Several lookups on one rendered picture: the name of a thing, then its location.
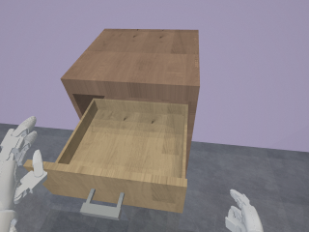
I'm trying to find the robot right hand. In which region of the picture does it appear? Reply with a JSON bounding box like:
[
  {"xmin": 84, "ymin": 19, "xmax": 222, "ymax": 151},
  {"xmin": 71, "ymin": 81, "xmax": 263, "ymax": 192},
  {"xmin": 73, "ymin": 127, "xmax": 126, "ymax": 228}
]
[{"xmin": 225, "ymin": 189, "xmax": 264, "ymax": 232}]

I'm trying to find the robot left hand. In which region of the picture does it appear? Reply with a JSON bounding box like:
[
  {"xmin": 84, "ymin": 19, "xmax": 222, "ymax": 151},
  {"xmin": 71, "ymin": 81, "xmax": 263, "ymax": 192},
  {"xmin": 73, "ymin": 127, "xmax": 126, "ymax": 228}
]
[{"xmin": 0, "ymin": 116, "xmax": 47, "ymax": 211}]

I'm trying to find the cabinet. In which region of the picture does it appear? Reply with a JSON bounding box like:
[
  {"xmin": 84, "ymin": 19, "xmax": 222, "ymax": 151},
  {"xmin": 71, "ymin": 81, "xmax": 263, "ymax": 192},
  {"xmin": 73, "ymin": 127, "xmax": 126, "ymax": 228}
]
[{"xmin": 60, "ymin": 28, "xmax": 200, "ymax": 179}]

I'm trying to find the handle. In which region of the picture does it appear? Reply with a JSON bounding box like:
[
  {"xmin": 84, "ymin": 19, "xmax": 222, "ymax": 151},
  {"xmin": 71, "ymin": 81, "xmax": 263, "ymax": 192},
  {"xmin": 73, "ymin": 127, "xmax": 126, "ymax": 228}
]
[{"xmin": 80, "ymin": 188, "xmax": 125, "ymax": 220}]

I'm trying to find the robot left forearm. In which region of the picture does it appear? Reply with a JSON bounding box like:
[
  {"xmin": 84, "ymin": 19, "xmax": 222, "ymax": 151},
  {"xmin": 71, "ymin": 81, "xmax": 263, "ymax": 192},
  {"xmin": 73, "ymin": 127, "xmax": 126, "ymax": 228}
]
[{"xmin": 0, "ymin": 210, "xmax": 19, "ymax": 232}]

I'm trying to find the drawer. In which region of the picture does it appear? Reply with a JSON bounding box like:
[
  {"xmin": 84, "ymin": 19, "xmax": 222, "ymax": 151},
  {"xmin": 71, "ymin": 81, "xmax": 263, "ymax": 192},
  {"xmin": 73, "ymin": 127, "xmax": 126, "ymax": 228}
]
[{"xmin": 23, "ymin": 98, "xmax": 188, "ymax": 214}]

